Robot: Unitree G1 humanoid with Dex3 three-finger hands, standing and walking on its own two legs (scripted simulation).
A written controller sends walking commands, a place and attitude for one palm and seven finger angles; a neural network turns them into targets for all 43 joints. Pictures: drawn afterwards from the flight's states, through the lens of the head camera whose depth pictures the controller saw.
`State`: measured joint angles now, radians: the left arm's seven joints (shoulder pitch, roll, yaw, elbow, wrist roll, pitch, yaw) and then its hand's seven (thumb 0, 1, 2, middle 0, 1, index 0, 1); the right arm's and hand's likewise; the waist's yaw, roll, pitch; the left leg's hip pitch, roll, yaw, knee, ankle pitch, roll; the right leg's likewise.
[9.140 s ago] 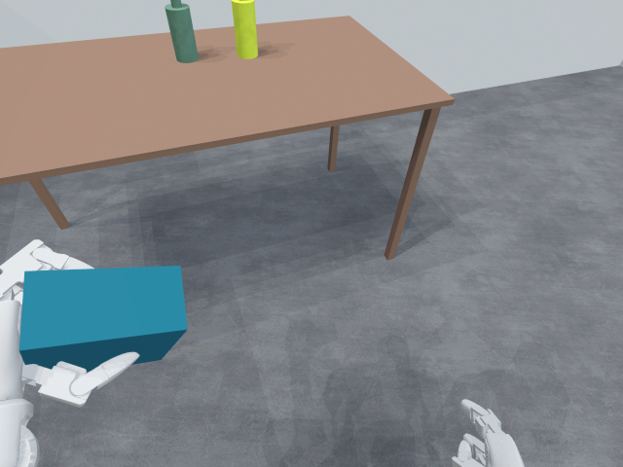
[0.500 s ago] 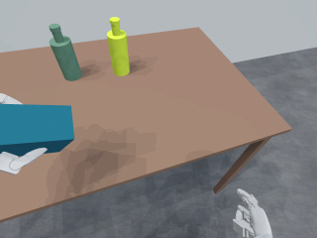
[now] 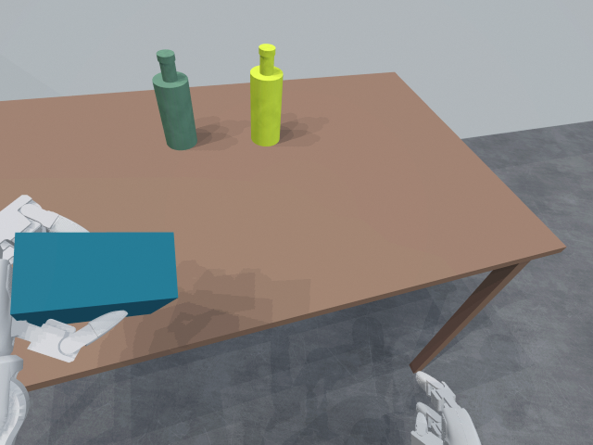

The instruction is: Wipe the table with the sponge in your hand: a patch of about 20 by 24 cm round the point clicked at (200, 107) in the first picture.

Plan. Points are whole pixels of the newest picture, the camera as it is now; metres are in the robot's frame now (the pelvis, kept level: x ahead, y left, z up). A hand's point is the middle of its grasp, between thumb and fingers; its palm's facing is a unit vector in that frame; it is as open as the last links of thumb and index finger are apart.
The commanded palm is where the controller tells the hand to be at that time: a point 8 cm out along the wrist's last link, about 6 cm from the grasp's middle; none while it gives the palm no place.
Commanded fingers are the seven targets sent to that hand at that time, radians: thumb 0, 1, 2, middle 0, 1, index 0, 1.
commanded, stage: come to a stop and stand still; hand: left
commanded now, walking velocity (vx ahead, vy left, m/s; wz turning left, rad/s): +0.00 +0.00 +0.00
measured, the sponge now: (119, 280) +0.23 +0.22 +0.15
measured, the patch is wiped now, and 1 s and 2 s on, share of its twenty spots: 0.00 0.00 0.00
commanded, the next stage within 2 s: look again from close up in 1.22 s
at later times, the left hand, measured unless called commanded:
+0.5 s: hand (90, 259) +0.25 +0.25 +0.16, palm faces +0.40 -0.84 -0.37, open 10.3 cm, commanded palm +0.19 +0.28 +0.18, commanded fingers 0.00 0.10 1.30 -1.20 -1.60 -1.20 -1.60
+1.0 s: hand (125, 244) +0.27 +0.22 +0.16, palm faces +0.38 -0.84 -0.38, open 10.3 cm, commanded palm +0.21 +0.26 +0.18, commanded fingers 0.00 0.10 1.30 -1.20 -1.60 -1.20 -1.60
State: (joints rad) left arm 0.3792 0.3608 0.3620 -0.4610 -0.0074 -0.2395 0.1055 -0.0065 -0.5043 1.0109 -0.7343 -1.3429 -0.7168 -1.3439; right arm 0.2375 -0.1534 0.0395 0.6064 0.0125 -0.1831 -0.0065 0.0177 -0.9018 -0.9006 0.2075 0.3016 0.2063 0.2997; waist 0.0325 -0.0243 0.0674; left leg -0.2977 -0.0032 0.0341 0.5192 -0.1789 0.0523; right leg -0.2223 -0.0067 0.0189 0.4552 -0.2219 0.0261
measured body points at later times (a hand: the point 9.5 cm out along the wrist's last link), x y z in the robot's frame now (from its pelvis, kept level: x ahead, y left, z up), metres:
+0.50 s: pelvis +0.03 +0.00 +0.01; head +0.05 +0.03 +0.45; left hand +0.22 +0.29 +0.18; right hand +0.23 -0.22 -0.06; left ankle +0.07 +0.08 -0.74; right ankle +0.05 -0.15 -0.74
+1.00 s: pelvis +0.06 -0.02 +0.01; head +0.08 -0.01 +0.46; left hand +0.24 +0.27 +0.18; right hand +0.25 -0.24 -0.06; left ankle +0.07 +0.08 -0.74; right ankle +0.05 -0.15 -0.74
